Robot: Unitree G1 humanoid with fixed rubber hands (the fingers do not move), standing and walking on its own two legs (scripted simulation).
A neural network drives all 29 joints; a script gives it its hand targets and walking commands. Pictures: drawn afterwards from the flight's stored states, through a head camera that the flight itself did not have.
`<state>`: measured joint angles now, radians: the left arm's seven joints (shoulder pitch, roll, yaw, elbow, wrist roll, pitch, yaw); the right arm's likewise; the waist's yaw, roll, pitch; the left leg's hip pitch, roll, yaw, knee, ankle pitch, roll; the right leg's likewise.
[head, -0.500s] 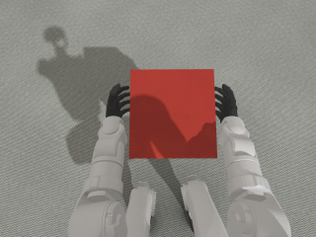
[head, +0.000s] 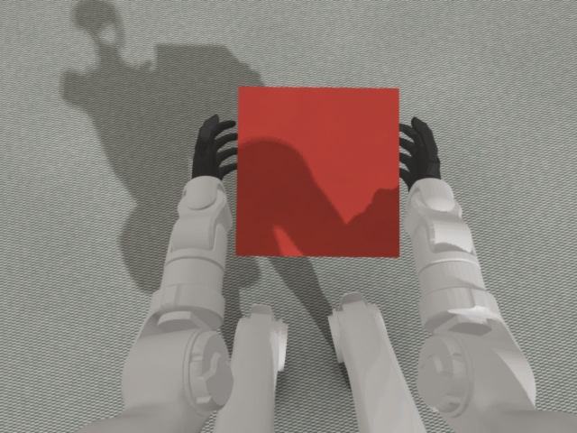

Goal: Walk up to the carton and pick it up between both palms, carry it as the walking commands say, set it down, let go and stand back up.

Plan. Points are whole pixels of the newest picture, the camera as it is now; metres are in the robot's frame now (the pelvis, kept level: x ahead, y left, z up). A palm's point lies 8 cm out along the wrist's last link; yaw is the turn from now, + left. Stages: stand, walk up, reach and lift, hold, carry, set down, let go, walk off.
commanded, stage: set down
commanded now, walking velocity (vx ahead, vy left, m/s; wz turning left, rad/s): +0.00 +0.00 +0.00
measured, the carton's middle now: (311, 184) +0.46 -0.03 -0.17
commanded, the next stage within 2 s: none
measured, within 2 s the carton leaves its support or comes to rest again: neither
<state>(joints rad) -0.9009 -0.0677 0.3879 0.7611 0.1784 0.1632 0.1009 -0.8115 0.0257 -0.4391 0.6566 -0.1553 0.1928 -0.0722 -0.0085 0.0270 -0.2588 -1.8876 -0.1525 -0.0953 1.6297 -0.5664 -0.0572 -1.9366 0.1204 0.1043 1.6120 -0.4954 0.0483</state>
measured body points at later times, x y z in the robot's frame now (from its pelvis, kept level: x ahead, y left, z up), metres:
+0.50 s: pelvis -0.02 +0.00 -0.07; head +0.28 -0.01 +0.26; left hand +0.50 +0.11 -0.19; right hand +0.47 -0.18 -0.20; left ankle +0.06 +0.13 -0.50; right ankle +0.08 -0.12 -0.50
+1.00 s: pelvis -0.02 +0.01 -0.13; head +0.33 +0.00 +0.16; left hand +0.52 +0.11 -0.28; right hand +0.49 -0.18 -0.29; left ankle +0.06 +0.13 -0.50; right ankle +0.08 -0.12 -0.50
